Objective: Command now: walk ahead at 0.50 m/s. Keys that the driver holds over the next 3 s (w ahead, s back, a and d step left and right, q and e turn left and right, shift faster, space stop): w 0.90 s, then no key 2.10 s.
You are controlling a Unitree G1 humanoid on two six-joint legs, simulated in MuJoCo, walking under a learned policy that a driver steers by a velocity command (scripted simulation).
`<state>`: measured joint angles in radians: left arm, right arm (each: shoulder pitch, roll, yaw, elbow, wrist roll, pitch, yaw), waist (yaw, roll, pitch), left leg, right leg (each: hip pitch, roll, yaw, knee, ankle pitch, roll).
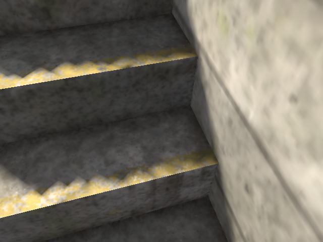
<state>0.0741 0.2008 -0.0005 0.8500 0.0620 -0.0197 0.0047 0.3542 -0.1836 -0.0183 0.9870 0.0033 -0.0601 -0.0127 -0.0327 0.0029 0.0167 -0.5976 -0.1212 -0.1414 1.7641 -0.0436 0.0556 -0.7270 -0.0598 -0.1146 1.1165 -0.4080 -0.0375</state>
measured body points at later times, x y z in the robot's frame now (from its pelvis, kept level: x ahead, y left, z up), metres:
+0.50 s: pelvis +0.17 +0.14 +0.16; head +0.15 +0.17 +0.61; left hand +0.24 +0.41 +0.01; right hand +0.32 -0.09 +0.08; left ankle +0.18 +0.24 -0.45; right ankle +0.10 -0.07 -0.45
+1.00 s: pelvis +0.33 +0.17 +0.30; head +0.32 +0.20 +0.75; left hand +0.45 +0.42 +0.18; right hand +0.46 -0.09 +0.21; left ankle +0.18 +0.24 -0.44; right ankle +0.39 +0.06 -0.15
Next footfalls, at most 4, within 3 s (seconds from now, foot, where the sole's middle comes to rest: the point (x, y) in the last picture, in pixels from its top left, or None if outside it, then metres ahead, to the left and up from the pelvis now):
0.38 left None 0.22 0.25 -0.48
1.06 right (140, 178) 0.50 0.07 -0.27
1.50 left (52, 161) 0.55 0.32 -0.27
1.80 right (133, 152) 0.58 0.09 -0.27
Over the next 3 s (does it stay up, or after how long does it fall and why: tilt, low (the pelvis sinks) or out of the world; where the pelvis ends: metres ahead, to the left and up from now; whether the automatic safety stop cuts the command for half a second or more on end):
stays up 0.52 0.18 0.51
